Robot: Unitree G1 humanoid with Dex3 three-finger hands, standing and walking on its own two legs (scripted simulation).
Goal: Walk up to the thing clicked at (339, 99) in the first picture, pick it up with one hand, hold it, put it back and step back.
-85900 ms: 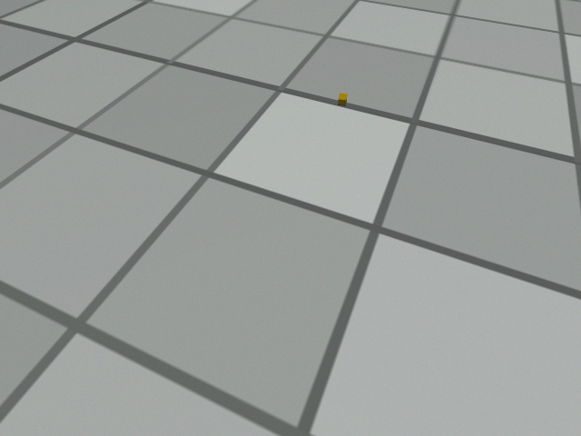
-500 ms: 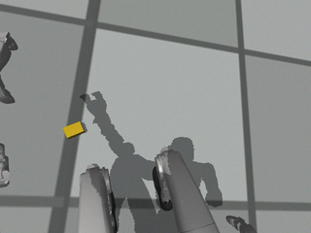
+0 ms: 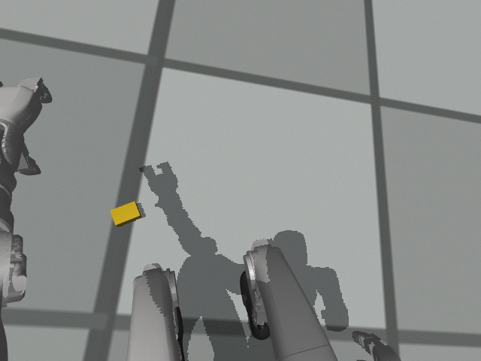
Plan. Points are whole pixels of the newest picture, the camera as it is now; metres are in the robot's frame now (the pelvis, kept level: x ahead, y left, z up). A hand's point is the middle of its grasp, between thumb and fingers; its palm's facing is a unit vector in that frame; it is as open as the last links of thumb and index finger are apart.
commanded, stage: home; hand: left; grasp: from above
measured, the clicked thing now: (126, 214) +0.45 +0.22 -0.54
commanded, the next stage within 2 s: go down in 0.02 s
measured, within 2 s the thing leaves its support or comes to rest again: neither
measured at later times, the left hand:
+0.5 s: hand (30, 132) +0.51 +0.28 -0.09, palm faces -0.43 -0.04 -0.90, open 13.8 cm
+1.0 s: hand (22, 136) +0.50 +0.28 -0.07, palm faces -0.42 -0.02 -0.91, open 13.3 cm
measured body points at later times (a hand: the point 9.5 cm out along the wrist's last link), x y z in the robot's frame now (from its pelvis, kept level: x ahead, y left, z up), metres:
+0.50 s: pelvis -0.01 +0.00 -0.02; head +0.21 +0.04 +0.37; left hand +0.53 +0.28 -0.04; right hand +0.01 -0.26 -0.14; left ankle +0.04 +0.11 -0.53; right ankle +0.09 -0.15 -0.53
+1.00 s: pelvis +0.00 +0.00 +0.00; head +0.20 +0.04 +0.40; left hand +0.51 +0.28 -0.02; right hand +0.04 -0.27 -0.12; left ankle +0.04 +0.11 -0.53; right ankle +0.09 -0.15 -0.53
